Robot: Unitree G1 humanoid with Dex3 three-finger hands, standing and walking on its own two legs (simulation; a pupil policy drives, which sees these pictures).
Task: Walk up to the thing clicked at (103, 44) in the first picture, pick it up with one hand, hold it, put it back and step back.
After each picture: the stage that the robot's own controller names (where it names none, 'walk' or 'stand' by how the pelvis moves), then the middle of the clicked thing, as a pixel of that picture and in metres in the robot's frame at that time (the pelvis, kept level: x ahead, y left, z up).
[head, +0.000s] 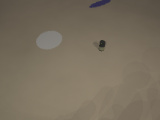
stand; (102, 45) +1.36 -0.31 -0.72
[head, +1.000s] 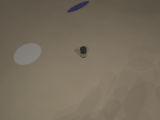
walk; (83, 52) +1.25 +0.04 -0.69
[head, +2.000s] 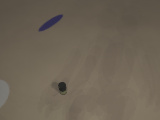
walk; (62, 88) +0.77 +0.19 -0.71
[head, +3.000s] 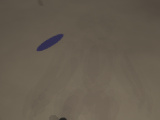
walk; out of the picture +0.52 +0.09 -0.70
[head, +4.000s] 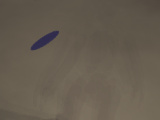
stand; out of the picture +0.43 +0.14 -0.72
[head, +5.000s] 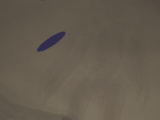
stand; out of the picture +0.40 +0.12 -0.71
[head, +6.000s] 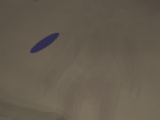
stand; out of the picture +0.39 +0.13 -0.72
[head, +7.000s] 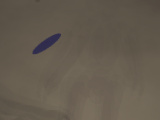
stand; out of the picture +0.37 +0.13 -0.73
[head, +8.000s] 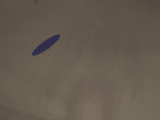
stand; out of the picture +0.39 +0.14 -0.72
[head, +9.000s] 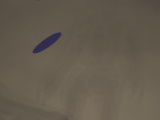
stand; out of the picture +0.37 +0.13 -0.73
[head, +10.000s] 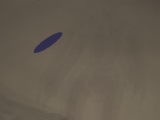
stand; out of the picture +0.37 +0.13 -0.73
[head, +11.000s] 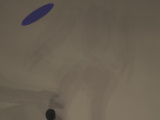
go down; (50, 115) +0.39 +0.13 -0.67
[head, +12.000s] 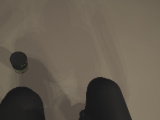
go down; (19, 63) +0.46 +0.18 -0.29
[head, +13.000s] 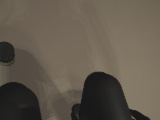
close in; (5, 54) +0.46 +0.19 -0.27
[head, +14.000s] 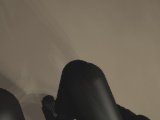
close; out of the picture +0.45 +0.22 -0.23
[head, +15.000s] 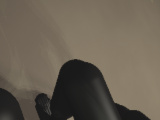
close; out of the picture +0.44 +0.23 -0.24
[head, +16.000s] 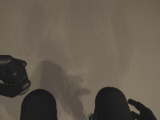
lift; (16, 79) +0.34 +0.20 -0.07
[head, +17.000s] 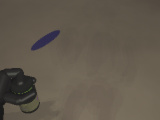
hold; (26, 95) +0.32 +0.17 +0.03
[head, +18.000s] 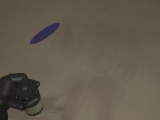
hold; (30, 98) +0.31 +0.17 +0.00
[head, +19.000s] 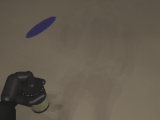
crouch; (36, 96) +0.33 +0.14 -0.03
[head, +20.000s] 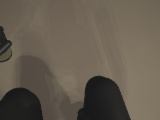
lower; out of the picture +0.47 +0.20 -0.10
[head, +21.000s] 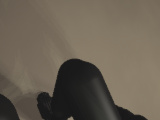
lower; out of the picture +0.45 +0.26 -0.23
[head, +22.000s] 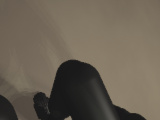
lower; out of the picture +0.45 +0.26 -0.24
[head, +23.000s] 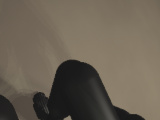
lower; out of the picture +0.45 +0.25 -0.24
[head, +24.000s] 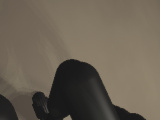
lower; out of the picture +0.45 +0.25 -0.25
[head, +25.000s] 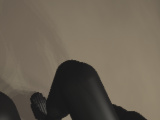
loosen; out of the picture +0.45 +0.23 -0.25
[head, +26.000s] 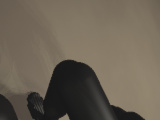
withdraw; out of the picture +0.44 +0.23 -0.25
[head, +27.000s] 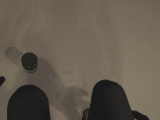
walk; (29, 63) +0.46 +0.17 -0.32
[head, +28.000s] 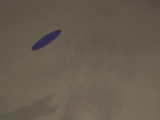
stand; out of the picture +0.38 +0.11 -0.65
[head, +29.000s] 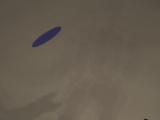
stand; out of the picture +0.39 +0.13 -0.66
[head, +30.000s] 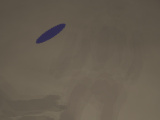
stand; out of the picture +0.39 +0.12 -0.67
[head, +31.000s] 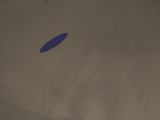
walk; out of the picture +0.40 +0.12 -0.72
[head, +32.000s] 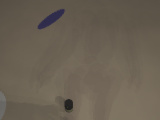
walk; (68, 105) +0.51 +0.07 -0.71
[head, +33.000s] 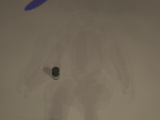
walk; (55, 73) +0.79 +0.11 -0.71
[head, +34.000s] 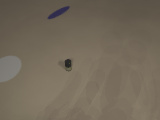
stand; (68, 65) +1.06 +0.14 -0.71
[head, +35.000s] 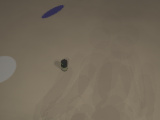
stand; (64, 65) +1.05 +0.12 -0.72
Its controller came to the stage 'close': yes
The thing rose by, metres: 0.71
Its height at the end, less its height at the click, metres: +0.00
